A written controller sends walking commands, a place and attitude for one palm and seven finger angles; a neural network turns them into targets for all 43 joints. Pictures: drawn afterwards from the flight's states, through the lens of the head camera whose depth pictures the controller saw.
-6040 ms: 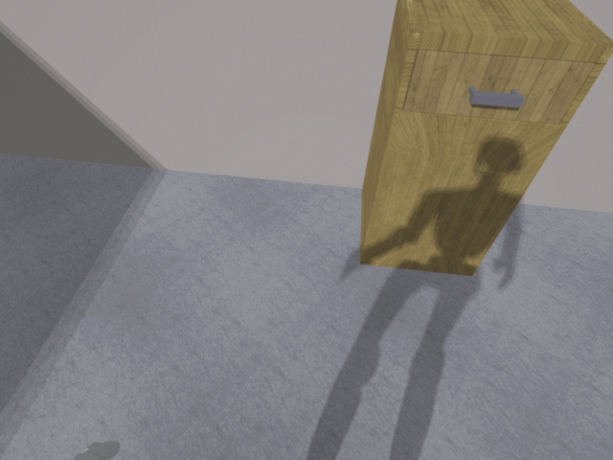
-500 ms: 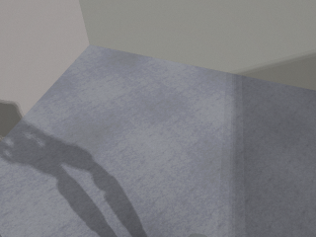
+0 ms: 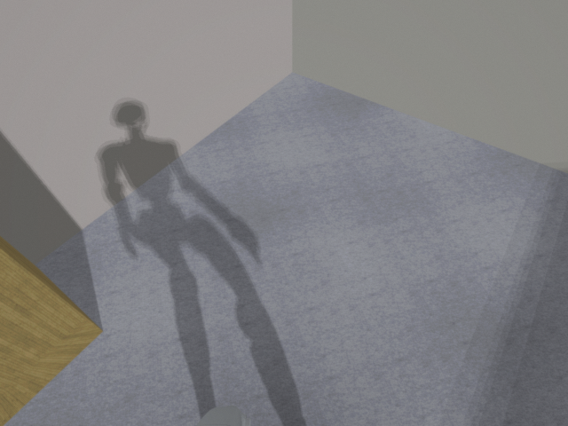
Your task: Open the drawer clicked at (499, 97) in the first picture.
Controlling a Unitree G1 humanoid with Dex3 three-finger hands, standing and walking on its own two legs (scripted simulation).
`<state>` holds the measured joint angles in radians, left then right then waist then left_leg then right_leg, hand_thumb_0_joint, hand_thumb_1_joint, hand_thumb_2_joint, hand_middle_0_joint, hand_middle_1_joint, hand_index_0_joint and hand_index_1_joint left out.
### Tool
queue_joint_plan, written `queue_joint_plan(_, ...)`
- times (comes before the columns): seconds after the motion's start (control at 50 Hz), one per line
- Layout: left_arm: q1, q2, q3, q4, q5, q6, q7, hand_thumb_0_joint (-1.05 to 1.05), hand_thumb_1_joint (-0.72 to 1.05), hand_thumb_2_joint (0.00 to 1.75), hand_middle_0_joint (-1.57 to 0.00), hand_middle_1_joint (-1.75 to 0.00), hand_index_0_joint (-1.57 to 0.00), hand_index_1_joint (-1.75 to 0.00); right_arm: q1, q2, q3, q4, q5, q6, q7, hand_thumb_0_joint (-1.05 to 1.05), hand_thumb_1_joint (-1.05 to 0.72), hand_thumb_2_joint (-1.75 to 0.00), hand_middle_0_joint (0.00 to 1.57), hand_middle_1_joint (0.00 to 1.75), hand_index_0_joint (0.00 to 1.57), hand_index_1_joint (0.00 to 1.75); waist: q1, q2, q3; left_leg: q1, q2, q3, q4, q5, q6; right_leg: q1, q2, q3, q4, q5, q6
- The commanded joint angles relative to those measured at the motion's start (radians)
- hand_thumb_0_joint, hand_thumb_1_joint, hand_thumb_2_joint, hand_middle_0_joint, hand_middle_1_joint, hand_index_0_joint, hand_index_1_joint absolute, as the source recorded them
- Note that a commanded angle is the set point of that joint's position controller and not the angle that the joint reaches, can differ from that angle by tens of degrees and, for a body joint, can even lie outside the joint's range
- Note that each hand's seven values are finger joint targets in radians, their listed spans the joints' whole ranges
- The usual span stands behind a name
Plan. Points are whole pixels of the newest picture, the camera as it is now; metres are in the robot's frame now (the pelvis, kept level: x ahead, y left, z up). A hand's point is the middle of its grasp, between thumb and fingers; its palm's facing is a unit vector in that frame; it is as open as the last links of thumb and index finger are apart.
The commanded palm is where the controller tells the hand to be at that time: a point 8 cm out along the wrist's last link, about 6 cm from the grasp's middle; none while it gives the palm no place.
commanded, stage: turn to face it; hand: left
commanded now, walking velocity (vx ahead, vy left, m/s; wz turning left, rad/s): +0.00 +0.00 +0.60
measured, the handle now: out of the picture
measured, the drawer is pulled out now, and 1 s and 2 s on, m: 0.00 0.00 0.00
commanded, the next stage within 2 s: take the last steps up to it in 1.50 s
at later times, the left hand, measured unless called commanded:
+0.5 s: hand out of the picture +0.05 +0.26 -0.15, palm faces +0.29 -0.91 -0.29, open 7.4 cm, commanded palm none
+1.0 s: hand out of the picture -0.13 +0.25 -0.19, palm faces +0.60 -0.75 -0.26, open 7.4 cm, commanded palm none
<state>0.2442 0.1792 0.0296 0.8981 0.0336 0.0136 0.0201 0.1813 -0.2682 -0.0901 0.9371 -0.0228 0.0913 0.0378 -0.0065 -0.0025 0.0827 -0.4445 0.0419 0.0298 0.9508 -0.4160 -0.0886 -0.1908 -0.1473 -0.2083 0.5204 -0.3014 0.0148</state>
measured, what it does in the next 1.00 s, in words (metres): steps on the spot, turning left: left foot, then right foot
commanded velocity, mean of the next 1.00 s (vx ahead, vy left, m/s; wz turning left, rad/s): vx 0.00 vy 0.00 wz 0.60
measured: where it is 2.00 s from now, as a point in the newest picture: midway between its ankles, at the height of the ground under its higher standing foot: outside the picture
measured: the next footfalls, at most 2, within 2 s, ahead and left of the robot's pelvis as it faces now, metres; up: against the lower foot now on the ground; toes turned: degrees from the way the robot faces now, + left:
left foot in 0.12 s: +0.02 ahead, +0.15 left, +0.00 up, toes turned +10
right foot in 0.54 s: +0.07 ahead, -0.09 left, +0.00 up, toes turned +16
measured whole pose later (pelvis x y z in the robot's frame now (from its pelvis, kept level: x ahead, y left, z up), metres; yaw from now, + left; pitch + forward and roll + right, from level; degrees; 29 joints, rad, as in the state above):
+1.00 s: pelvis -0.04 +0.04 -0.02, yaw +36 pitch +0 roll +0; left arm 0.23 0.27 0.07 0.91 0.02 0.07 0.02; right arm 0.15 -0.24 -0.06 0.90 -0.02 0.03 0.03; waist 0.01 -0.05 0.10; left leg -0.33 0.01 0.07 0.67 -0.33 0.03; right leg -0.38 -0.17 -0.13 0.97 -0.55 0.08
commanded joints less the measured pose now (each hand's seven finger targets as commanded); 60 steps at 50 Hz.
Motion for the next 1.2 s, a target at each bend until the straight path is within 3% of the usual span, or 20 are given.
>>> queue_joint_plan(0.0,0.058,0.264,0.078,-0.040,-0.001,-0.011,0.010,0.00,0.90,0.90,-0.20,-0.30,-0.20,-0.30,-0.115,-0.041,0.005,-0.119,0.012,-0.048,-0.005,0.00,-0.90,-0.90,0.20,0.30,0.20,0.30,0.062,-0.245,-0.109,0.016,-0.020,0.079,-0.211,-0.037,0.023,0.139,-0.231,0.138,-0.086,0.533,-0.125)
queue_joint_plan(0.06,0.033,0.255,0.084,-0.039,-0.016,-0.001,0.004,0.00,0.90,0.90,-0.20,-0.30,-0.20,-0.30,-0.006,-0.090,-0.006,-0.097,0.008,-0.066,-0.008,0.00,-0.90,-0.90,0.20,0.30,0.20,0.30,-0.002,-0.145,-0.173,0.263,-0.017,0.078,-0.543,0.226,0.050,0.053,-0.194,0.038,0.122,0.467,-0.031)
queue_joint_plan(0.08,0.039,0.213,0.081,-0.065,-0.024,0.002,-0.003,0.00,0.90,0.90,-0.20,-0.30,-0.20,-0.30,0.059,-0.192,-0.032,-0.089,0.001,-0.078,-0.014,0.00,-0.90,-0.90,0.20,0.30,0.20,0.30,-0.040,0.091,-0.233,0.475,0.167,-0.157,-0.580,0.499,0.133,-0.173,-0.105,-0.002,0.328,0.201,0.040)
queue_joint_plan(0.1,-0.019,0.149,0.056,-0.116,-0.022,0.003,-0.008,0.00,0.90,0.90,-0.20,-0.30,-0.20,-0.30,0.124,-0.286,-0.054,-0.077,0.007,-0.075,-0.020,0.00,-0.90,-0.90,0.20,0.30,0.20,0.30,-0.077,0.327,-0.217,0.545,0.388,-0.407,-0.563,0.922,0.272,-0.420,-0.003,0.038,0.513,-0.378,0.092)
queue_joint_plan(0.14,-0.114,0.152,0.059,-0.121,-0.019,0.016,0.003,0.00,0.90,0.90,-0.20,-0.30,-0.20,-0.30,0.129,-0.247,-0.047,-0.057,0.005,-0.075,-0.041,0.00,-0.90,-0.90,0.20,0.30,0.20,0.30,-0.084,0.248,-0.198,0.430,0.336,-0.359,-0.561,0.689,0.297,-0.440,-0.003,0.173,0.645,-0.299,0.076)
queue_joint_plan(0.22,-0.059,0.164,0.070,-0.069,-0.016,0.020,-0.014,0.00,0.90,0.90,-0.20,-0.30,-0.20,-0.30,-0.043,-0.166,-0.017,-0.105,0.000,-0.080,-0.042,0.00,-0.90,-0.90,0.20,0.30,0.20,0.30,-0.010,0.173,-0.094,0.250,0.181,-0.232,-0.617,0.499,0.225,-0.342,0.022,0.185,0.603,-0.102,0.080)
queue_joint_plan(0.34,-0.103,0.156,0.064,-0.103,-0.019,0.016,-0.007,0.00,0.90,0.90,-0.20,-0.30,-0.20,-0.30,0.007,-0.175,-0.029,-0.101,-0.002,-0.073,-0.039,0.00,-0.90,-0.90,0.20,0.30,0.20,0.30,-0.037,0.147,-0.128,0.312,0.186,-0.338,-0.604,0.465,0.263,-0.315,0.068,0.198,0.413,-0.132,0.083)
queue_joint_plan(0.46,-0.004,0.151,0.060,-0.105,-0.029,-0.003,0.002,0.00,0.90,0.90,-0.20,-0.30,-0.20,-0.30,-0.045,-0.169,-0.038,-0.122,0.000,-0.060,-0.034,0.00,-0.90,-0.90,0.20,0.30,0.20,0.30,0.021,0.157,-0.151,0.151,0.117,-0.391,-0.497,0.492,0.219,-0.016,0.129,0.175,0.017,0.000,0.059)
queue_joint_plan(0.48,0.033,0.181,0.067,-0.099,-0.025,-0.013,0.006,0.00,0.90,0.90,-0.20,-0.30,-0.20,-0.30,-0.049,-0.143,-0.036,-0.127,0.007,-0.061,-0.031,0.00,-0.90,-0.90,0.20,0.30,0.20,0.30,0.042,0.084,-0.162,0.073,0.069,-0.362,-0.432,0.402,0.172,0.101,0.090,0.199,-0.129,0.081,0.050)
queue_joint_plan(0.52,0.029,0.316,0.084,-0.117,-0.006,-0.019,0.014,0.00,0.90,0.90,-0.20,-0.30,-0.20,-0.30,-0.021,-0.061,-0.023,-0.165,0.008,-0.063,-0.025,0.00,-0.90,-0.90,0.20,0.30,0.20,0.30,0.045,-0.287,-0.149,-0.192,-0.127,-0.094,-0.016,-0.167,0.047,0.168,-0.348,0.582,-0.269,0.145,-0.135)
queue_joint_plan(0.54,0.006,0.286,0.091,-0.122,-0.013,-0.020,0.022,0.00,0.90,0.90,-0.20,-0.30,-0.20,-0.30,-0.041,-0.105,-0.034,-0.159,-0.001,-0.049,-0.026,0.00,-0.90,-0.90,0.20,0.30,0.20,0.30,0.047,-0.288,-0.134,-0.158,-0.066,-0.137,0.132,-0.166,0.056,0.063,-0.350,0.552,-0.272,0.131,-0.167)
queue_joint_plan(0.62,-0.120,0.194,0.053,-0.142,-0.011,-0.023,0.014,0.00,0.90,0.90,-0.20,-0.30,-0.20,-0.30,0.011,-0.072,-0.025,-0.091,-0.002,-0.032,-0.003,0.00,-0.90,-0.90,0.20,0.30,0.20,0.30,-0.025,-0.155,-0.048,-0.145,-0.021,-0.065,0.296,0.044,0.023,-0.011,-0.171,0.242,-0.209,0.203,-0.111)
queue_joint_plan(0.8,0.021,0.268,0.077,-0.068,-0.002,-0.011,0.011,0.00,0.90,0.90,-0.20,-0.30,-0.20,-0.30,-0.103,-0.038,0.006,-0.114,0.012,-0.045,-0.001,0.00,-0.90,-0.90,0.20,0.30,0.20,0.30,0.056,-0.220,-0.091,0.007,-0.014,0.070,-0.153,-0.034,0.021,0.103,-0.232,0.124,-0.104,0.472,-0.130)
queue_joint_plan(0.86,0.015,0.266,0.084,-0.057,-0.011,-0.001,0.005,0.00,0.90,0.90,-0.20,-0.30,-0.20,-0.30,-0.019,-0.064,0.003,-0.099,0.009,-0.061,-0.007,0.00,-0.90,-0.90,0.20,0.30,0.20,0.30,0.015,-0.185,-0.150,0.166,-0.030,0.097,-0.428,0.135,0.041,0.097,-0.206,0.040,0.052,0.482,-0.059)
queue_joint_plan(0.88,0.016,0.252,0.081,-0.065,-0.021,0.004,0.001,0.00,0.90,0.90,-0.20,-0.30,-0.20,-0.30,0.040,-0.115,-0.011,-0.087,0.006,-0.070,-0.007,0.00,-0.90,-0.90,0.20,0.30,0.20,0.30,-0.023,-0.072,-0.185,0.333,0.008,0.042,-0.531,0.307,0.065,-0.024,-0.181,0.014,0.191,0.389,-0.010)
queue_joint_plan(0.9,0.015,0.185,0.073,-0.103,-0.027,0.008,-0.009,0.00,0.90,0.90,-0.20,-0.30,-0.20,-0.30,0.103,-0.235,-0.040,-0.086,-0.001,-0.079,-0.013,0.00,-0.90,-0.90,0.20,0.30,0.20,0.30,-0.057,0.248,-0.221,0.516,0.268,-0.317,-0.552,0.666,0.192,-0.318,-0.043,-0.017,0.417,-0.080,0.073)
queue_joint_plan(0.92,-0.070,0.155,0.051,-0.145,-0.019,0.010,-0.006,0.00,0.90,0.90,-0.20,-0.30,-0.20,-0.30,0.183,-0.284,-0.049,-0.060,0.006,-0.073,-0.020,0.00,-0.90,-0.90,0.20,0.30,0.20,0.30,-0.097,0.293,-0.215,0.488,0.396,-0.416,-0.564,0.868,0.305,-0.399,0.008,0.074,0.565,-0.410,0.081)
queue_joint_plan(0.96,-0.137,0.155,0.058,-0.131,-0.021,0.016,0.004,0.00,0.90,0.90,-0.20,-0.30,-0.20,-0.30,0.145,-0.237,-0.039,-0.058,0.003,-0.077,-0.044,0.00,-0.90,-0.90,0.20,0.30,0.20,0.30,-0.089,0.249,-0.182,0.403,0.328,-0.387,-0.567,0.707,0.301,-0.435,0.002,0.185,0.681,-0.297,0.074)
queue_joint_plan(1.04,-0.052,0.165,0.065,-0.066,-0.018,0.017,-0.012,0.00,0.90,0.90,-0.20,-0.30,-0.20,-0.30,-0.008,-0.160,-0.008,-0.101,0.003,-0.086,-0.046,0.00,-0.90,-0.90,0.20,0.30,0.20,0.30,-0.007,0.168,-0.133,0.301,0.182,-0.219,-0.599,0.604,0.229,-0.343,0.016,0.188,0.636,-0.100,0.081)
queue_joint_plan(1.18,-0.105,0.148,0.054,-0.091,-0.021,0.018,-0.004,0.00,0.90,0.90,-0.20,-0.30,-0.20,-0.30,0.040,-0.159,-0.015,-0.088,-0.002,-0.077,-0.044,0.00,-0.90,-0.90,0.20,0.30,0.20,0.30,-0.037,0.149,-0.130,0.334,0.190,-0.323,-0.606,0.551,0.269,-0.312,0.062,0.195,0.436,-0.140,0.084)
